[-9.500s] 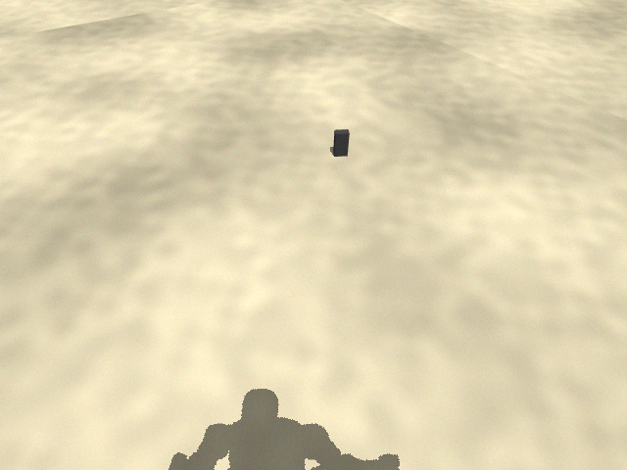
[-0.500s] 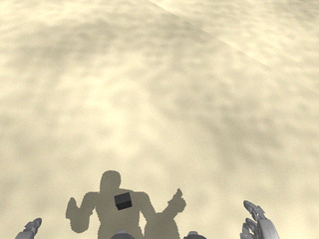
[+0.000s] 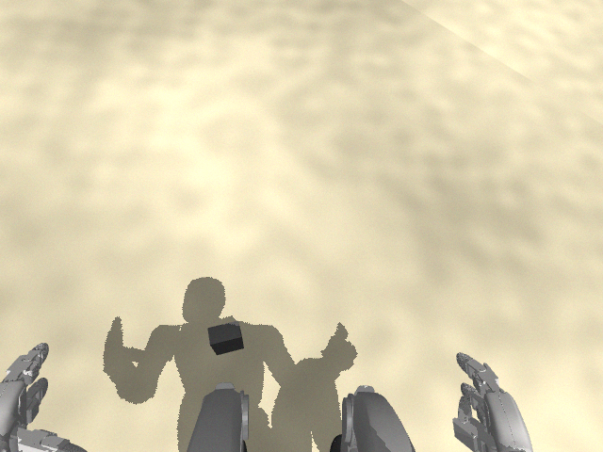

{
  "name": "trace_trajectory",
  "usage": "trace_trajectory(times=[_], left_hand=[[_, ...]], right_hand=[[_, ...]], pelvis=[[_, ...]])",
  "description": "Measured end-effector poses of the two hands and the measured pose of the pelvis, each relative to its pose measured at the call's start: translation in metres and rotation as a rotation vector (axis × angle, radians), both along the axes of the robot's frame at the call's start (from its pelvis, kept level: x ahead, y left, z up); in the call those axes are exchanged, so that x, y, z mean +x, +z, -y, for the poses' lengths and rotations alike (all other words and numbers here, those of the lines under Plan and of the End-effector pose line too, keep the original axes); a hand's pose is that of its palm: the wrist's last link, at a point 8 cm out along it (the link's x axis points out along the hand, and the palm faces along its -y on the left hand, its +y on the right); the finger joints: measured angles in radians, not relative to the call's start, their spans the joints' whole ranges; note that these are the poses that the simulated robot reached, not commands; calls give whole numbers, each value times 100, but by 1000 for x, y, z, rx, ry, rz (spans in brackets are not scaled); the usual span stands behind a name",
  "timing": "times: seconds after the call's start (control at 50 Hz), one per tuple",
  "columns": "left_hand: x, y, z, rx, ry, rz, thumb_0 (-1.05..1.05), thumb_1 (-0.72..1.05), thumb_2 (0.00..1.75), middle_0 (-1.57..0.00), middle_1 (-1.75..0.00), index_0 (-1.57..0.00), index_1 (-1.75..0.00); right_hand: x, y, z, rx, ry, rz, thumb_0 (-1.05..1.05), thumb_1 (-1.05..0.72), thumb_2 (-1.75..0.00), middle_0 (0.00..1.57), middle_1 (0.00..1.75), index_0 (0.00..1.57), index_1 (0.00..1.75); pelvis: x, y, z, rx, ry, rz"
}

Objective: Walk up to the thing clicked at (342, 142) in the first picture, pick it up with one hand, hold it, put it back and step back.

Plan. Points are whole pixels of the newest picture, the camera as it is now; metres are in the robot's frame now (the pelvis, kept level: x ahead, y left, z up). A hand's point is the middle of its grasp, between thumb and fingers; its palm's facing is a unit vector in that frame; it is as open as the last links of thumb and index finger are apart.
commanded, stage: go down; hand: left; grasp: from the side
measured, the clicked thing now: (227, 338) +0.39 +0.16 -0.56
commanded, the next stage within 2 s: approach in 1.78 s
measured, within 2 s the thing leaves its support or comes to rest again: neither
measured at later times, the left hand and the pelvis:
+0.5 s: hand (73, 359) +0.27 +0.34 -0.18, palm faces +0.11 -0.98 -0.18, open 17.1 cm; pelvis -0.05 -0.01 -0.13, yaw -2 degrees
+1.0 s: hand (77, 343) +0.30 +0.36 -0.21, palm faces +0.08 -0.99 -0.14, open 17.2 cm; pelvis -0.06 -0.01 -0.19, yaw -3 degrees
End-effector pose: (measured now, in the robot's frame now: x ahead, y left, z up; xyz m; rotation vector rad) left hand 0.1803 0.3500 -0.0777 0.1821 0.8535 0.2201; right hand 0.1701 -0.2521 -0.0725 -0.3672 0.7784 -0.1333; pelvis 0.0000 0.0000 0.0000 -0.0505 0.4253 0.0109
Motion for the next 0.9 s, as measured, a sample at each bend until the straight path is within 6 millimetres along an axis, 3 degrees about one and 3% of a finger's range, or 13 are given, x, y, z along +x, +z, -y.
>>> trace_trajectory(times=[0.16,0.42,0.64,0.9], left_hand=[[40,-38,-13,-4,-69,185,-1,-52,3,-9,-8,-10,-8],[60,-73,-37,-14,-72,318,-1,-47,6,-7,-8,-8,-9],[84,-98,-48,-41,-115,406,-1,-46,4,-7,-6,-7,-6],[95,-116,-58,-55,-127,481,-1,-47,3,-7,-4,-7,-4]], right_hand=[[-17,-64,13,-24,0,-74,1,-92,-90,21,30,21,30],[-54,-135,22,-30,8,-195,1,-90,-90,21,30,21,30],[-71,-171,31,-65,4,-245,1,-90,-90,21,30,21,30],[-70,-201,34,-86,35,-251,1,-92,-91,21,30,21,30]], pelvis=[[-20,-55,3,-5,-9,-68],[-43,-109,9,-10,-16,-121],[-49,-147,9,-24,-25,-147],[-54,-178,8,-31,-31,-152]])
